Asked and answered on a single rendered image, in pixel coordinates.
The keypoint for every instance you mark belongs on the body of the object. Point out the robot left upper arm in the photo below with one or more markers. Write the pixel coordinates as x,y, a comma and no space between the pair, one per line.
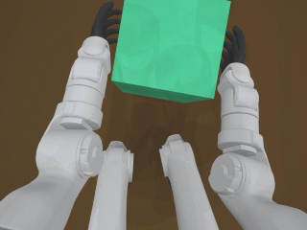
65,159

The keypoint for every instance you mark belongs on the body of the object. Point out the robot right upper arm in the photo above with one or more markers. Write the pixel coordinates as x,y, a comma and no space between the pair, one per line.
246,186

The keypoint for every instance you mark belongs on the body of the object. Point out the carton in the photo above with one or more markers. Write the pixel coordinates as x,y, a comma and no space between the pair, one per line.
170,49

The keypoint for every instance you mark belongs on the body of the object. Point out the right robot shin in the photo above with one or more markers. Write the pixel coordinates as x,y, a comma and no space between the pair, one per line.
177,137

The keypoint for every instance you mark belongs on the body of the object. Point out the right robot thigh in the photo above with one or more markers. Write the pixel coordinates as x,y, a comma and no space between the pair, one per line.
192,205

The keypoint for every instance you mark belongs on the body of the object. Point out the left robot forearm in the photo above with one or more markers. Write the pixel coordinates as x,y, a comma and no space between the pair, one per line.
85,89

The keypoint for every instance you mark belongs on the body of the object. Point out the right robot forearm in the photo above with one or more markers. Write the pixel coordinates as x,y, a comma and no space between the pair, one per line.
240,114

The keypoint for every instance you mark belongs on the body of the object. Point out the left robot hand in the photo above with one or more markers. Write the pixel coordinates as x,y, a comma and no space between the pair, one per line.
101,24

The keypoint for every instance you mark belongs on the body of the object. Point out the right robot hand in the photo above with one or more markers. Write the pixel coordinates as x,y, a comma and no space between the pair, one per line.
236,50

